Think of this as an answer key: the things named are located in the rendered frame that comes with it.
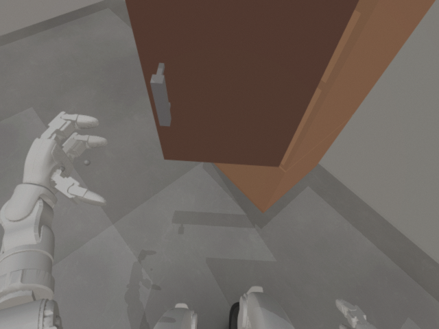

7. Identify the right robot thigh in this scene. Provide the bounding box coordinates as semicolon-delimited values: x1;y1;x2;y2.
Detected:
239;292;295;329

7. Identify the cupboard door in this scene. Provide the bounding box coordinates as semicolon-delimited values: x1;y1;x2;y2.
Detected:
125;0;359;167

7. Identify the robot left shin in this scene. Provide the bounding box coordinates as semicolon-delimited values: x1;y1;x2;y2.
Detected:
175;303;189;309

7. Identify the left robot forearm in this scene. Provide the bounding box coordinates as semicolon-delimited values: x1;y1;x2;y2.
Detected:
0;183;58;310

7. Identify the robot left upper arm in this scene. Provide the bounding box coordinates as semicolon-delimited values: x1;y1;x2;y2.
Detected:
0;299;63;329

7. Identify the robot left hand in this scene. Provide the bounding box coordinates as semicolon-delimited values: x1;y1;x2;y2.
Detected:
23;111;108;206

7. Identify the robot right hand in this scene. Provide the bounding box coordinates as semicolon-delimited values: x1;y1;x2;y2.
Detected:
335;298;376;329

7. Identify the handle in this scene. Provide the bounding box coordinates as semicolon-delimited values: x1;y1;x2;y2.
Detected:
150;63;171;126

